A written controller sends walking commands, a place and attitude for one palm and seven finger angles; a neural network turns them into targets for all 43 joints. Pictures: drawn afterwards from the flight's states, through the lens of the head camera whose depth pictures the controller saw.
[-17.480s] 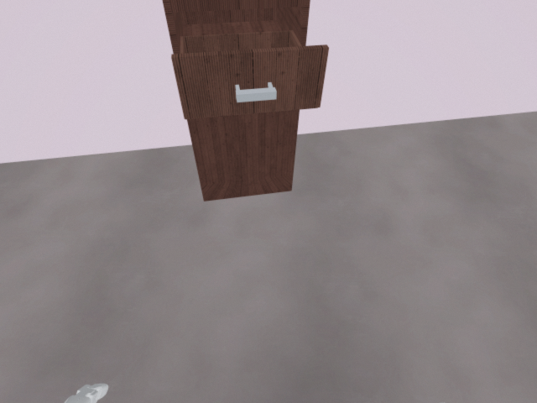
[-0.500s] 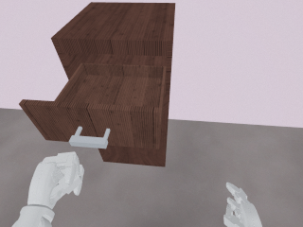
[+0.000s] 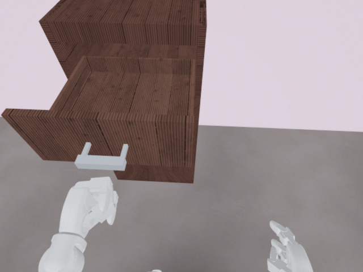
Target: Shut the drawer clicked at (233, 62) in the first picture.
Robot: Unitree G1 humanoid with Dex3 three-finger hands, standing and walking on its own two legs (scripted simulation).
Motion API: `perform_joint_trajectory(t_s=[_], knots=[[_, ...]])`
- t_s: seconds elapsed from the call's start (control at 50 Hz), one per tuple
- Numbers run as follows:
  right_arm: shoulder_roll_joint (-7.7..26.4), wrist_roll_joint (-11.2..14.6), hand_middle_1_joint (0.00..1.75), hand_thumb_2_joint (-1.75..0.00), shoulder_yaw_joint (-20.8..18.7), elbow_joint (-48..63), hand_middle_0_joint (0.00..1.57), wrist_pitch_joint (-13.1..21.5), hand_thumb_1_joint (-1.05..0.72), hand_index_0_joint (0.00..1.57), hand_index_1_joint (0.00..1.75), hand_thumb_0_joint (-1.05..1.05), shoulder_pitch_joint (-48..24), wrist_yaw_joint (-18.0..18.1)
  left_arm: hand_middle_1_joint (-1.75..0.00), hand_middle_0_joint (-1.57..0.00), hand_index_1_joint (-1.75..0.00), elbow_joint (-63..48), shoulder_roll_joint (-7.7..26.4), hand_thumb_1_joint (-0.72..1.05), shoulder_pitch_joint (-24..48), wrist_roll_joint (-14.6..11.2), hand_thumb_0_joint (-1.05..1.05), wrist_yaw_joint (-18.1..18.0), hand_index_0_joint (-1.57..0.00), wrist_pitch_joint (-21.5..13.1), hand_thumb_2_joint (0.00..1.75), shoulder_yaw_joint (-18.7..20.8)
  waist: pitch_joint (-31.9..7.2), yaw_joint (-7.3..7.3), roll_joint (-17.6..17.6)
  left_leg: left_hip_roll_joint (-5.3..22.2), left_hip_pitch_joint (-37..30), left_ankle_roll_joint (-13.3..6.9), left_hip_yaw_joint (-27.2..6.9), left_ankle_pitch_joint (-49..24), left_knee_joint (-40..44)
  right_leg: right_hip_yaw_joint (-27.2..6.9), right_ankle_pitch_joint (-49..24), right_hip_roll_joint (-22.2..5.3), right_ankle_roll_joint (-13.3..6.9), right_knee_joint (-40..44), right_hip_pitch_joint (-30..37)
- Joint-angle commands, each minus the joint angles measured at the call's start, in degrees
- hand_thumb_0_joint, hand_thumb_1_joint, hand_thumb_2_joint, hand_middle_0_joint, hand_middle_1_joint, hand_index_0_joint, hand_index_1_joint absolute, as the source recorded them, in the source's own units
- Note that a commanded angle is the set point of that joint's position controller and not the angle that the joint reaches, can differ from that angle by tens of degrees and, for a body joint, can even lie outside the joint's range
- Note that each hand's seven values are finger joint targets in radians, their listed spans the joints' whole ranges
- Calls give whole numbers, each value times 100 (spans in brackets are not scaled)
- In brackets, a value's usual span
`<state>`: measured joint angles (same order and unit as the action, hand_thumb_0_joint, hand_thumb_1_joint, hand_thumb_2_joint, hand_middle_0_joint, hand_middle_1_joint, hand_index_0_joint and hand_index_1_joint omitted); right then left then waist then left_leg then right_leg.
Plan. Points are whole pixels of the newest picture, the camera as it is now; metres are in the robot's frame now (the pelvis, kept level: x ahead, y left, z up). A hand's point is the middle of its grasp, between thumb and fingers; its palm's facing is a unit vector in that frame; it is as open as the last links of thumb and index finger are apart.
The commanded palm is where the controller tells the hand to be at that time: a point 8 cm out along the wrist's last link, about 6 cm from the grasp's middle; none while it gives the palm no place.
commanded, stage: bring the fist close to the handle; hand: left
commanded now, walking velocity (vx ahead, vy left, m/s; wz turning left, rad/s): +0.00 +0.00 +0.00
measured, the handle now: (103, 154) +0.36 +0.20 +0.05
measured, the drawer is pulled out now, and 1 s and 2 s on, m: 0.29 0.29 0.17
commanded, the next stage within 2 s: push the drawer shut in 0.66 s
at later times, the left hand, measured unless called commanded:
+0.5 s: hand (116, 190) +0.27 +0.15 +0.05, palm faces -0.01 -1.00 -0.03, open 3.3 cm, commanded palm +0.25 +0.20 +0.04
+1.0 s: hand (123, 189) +0.29 +0.14 +0.03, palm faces -0.03 -1.00 -0.05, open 3.1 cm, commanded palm +0.28 +0.20 +0.04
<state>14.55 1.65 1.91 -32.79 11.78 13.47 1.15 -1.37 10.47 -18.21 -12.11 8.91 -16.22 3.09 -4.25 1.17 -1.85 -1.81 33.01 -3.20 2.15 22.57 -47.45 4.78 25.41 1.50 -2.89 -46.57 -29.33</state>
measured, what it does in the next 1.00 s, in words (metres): stands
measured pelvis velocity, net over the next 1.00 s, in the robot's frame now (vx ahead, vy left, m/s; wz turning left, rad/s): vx -0.01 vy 0.00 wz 0.00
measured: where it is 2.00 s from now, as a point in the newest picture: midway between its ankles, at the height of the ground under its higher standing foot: outside the picture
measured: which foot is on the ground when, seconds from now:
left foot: down 0.00-1.00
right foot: down 0.00-1.00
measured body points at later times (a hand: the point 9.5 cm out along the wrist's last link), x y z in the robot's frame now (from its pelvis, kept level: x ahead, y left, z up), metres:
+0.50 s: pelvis -0.01 +0.01 -0.02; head +0.04 +0.01 +0.43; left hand +0.27 +0.20 +0.05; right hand +0.15 -0.23 -0.11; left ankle +0.01 +0.08 -0.70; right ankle -0.02 -0.09 -0.70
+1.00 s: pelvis -0.01 +0.00 -0.02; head +0.04 -0.01 +0.43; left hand +0.28 +0.20 +0.04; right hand +0.15 -0.24 -0.11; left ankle +0.01 +0.08 -0.70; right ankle -0.02 -0.09 -0.70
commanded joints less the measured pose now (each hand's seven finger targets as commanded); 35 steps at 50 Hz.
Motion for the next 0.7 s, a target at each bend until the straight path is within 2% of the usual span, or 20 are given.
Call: perform_joint_trajectory(t_s=[0.0, 0.02, 0.04, 0.08, 0.12, 0.16, 0.2, 0.24, 0.26, 0.32, 0.34, 0.38, 0.4, 0.46, 0.48, 0.5, 0.54, 0.58, 0.62, 0.68], knots=[[670, -44, 30, -90, -284, 862, 20, 231, -90, 20, 30, 0, -347, 44, -160, -140, -160, -1342, 563, 90, 1086, 9, 0, -240, -140, -674, 90, 356, -1208, 1, -80, 223, -902, 181, -519, -1461, 461, -215, -1531, -98, 143, 396, -73], [669, -44, 30, -90, -303, 837, 20, 200, -90, 20, 30, 0, -321, 37, -160, -140, -160, -1183, 545, 90, 1062, 21, 0, -281, -140, -710, 90, 378, -1244, 12, 5, 242, -897, 190, -544, -1498, 413, -202, -1535, -79, 138, 342, -150], [665, -53, 30, -90, -294, 856, 20, 178, -90, 20, 30, 0, -335, 19, -160, -140, -160, -1060, 384, 90, 1127, 31, 0, -269, -140, -726, 90, 201, -1243, 42, 15, 231, -828, 189, -544, -1431, 370, -203, -1490, -82, 149, 307, -228], [710, -42, 30, -90, -291, 805, 20, 115, -90, 20, 30, 0, -337, 17, -160, -140, -160, -696, 407, 90, 1445, 61, 0, -237, -140, -715, 90, 170, -1095, 122, 75, 250, -615, 207, -592, -1169, 311, -199, -1258, -74, 149, 245, -443], [732, -46, 30, -90, -312, 818, 20, 24, -90, 20, 30, 0, -294, 10, -160, -140, -160, -298, 392, 90, 1378, 124, 0, -203, -140, -638, 90, 163, -1114, 85, 229, 237, -448, 189, -566, -1098, 264, -225, -1232, -73, 150, 210, -449], [739, -22, 30, -90, -322, 879, 20, -39, -90, 20, 30, 0, -302, 1, -160, -140, -160, -224, 300, 90, 1562, 136, 0, -134, -140, -576, 90, 26, -1244, 75, 103, 235, -473, 213, -580, -1170, 221, -220, -1265, -80, 137, 132, -493], [766, -24, 30, -90, -322, 880, 20, -111, -90, 20, 30, 0, -296, 13, -160, -140, -160, -102, 501, 90, 1816, 135, 0, -155, -140, -540, 90, 190, -1279, 84, 148, 244, -349, 200, -584, -1035, 185, -242, -1136, -78, 141, 119, -525], [726, -46, 30, -90, -328, 893, 20, -152, -90, 20, 30, 0, -291, 17, -160, -140, -160, -210, 496, 90, 2113, 117, 0, -236, -140, -618, 90, 250, -1540, 48, 130, 241, -417, 205, -588, -1148, 125, -246, -1220, -81, 133, 20, -509], [719, -47, 30, -90, -339, 941, 20, -165, -90, 20, 30, 0, -294, 14, -160, -140, -160, -356, 595, 90, 2002, 91, 0, -291, -140, -683, 90, 389, -1660, -44, 65, 247, -475, 219, -587, -1268, 138, -253, -1296, -72, 117, 1, -406], [677, -70, 30, -90, -344, 1009, 20, -194, -90, 20, 30, 0, -285, -14, -160, -140, -160, -858, 617, 90, 1897, 103, 0, -462, -140, -869, 90, 372, -2093, -111, -280, 283, -855, 243, -578, -1811, 115, -264, -1603, -72, 107, -64, -272], [652, -69, 30, -90, -337, 1016, 20, -208, -90, 20, 30, 0, -253, -38, -160, -140, -160, -807, 523, 90, 1715, 98, 0, -497, -140, -867, 90, 308, -2054, -93, -154, 301, -864, 251, -591, -1856, 116, -234, -1623, -62, 117, -61, -283], [676, -58, 30, -90, -331, 968, 20, -257, -90, 20, 30, 0, -258, -52, -160, -140, -160, -591, 462, 90, 1733, 117, 0, -514, -140, -841, 90, 221, -1669, 9, -53, 314, -665, 256, -591, -1655, 115, -219, -1523, -49, 131, -30, -442], [709, -52, 30, -90, -331, 964, 20, -299, -90, 20, 30, 0, -222, -55, -160, -140, -160, -361, 486, 90, 1509, 161, 0, -509, -140, -785, 90, 230, -1514, 21, 160, 318, -518, 227, -603, -1548, 132, -216, -1447, -28, 133, -6, -454], [734, -8, 30, -90, -330, 1051, 20, -384, -90, 20, 30, 0, -236, -66, -160, -140, -160, -104, 152, 90, 1510, 191, 0, -380, -140, -588, 90, -174, -1135, 125, 246, 303, -313, 216, -601, -1150, 171, -192, -1203, -51, 153, 61, -620], [753, 10, 30, -90, -339, 1054, 20, -402, -90, 20, 30, 0, -239, -51, -160, -140, -160, -121, 280, 90, 1547, 175, 0, -356, -140, -541, 90, -47, -1122, 98, 180, 298, -302, 224, -601, -1065, 198, -200, -1143, -48, 139, 86, -604], [770, 7, 30, -90, -347, 1078, 20, -424, -90, 20, 30, 0, -233, -36, -160, -140, -160, -131, 322, 90, 1460, 186, 0, -345, -140, -503, 90, -37, -1181, 91, 306, 295, -286, 194, -599, -1063, 201, -214, -1144, -42, 146, 103, -531], [738, 11, 30, -90, -349, 1163, 20, -430, -90, 20, 30, 0, -249, -20, -160, -140, -160, -537, 370, 90, 1598, 168, 0, -373, -140, -538, 90, -16, -1446, 40, 98, 284, -462, 208, -603, -1181, 208, -229, -1214, -65, 131, 76, -444], [697, -5, 30, -90, -342, 1159, 20, -415, -90, 20, 30, 0, -254, -3, -160, -140, -160, -848, 414, 90, 1806, 152, 0, -462, -140, -636, 90, 16, -1578, 66, 40, 292, -608, 205, -609, -1262, 174, -236, -1266, -62, 135, 69, -448], [684, -41, 30, -90, -340, 1130, 20, -412, -90, 20, 30, 0, -247, 10, -160, -140, -160, -1021, 623, 90, 1719, 177, 0, -599, -140, -801, 90, 250, -1695, 1, 5, 291, -631, 200, -591, -1377, 132, -269, -1356, -55, 124, 19, -374], [650, -51, 30, -90, -297, 1058, 20, -414, -90, 20, 30, 0, -281, -19, -160, -140, -160, -778, 533, 90, 1731, 199, 0, -675, -140, -926, 90, 209, -1425, 64, 23, 280, -439, 208, -596, -1163, 102, -264, -1201, -45, 122, 6, -522]])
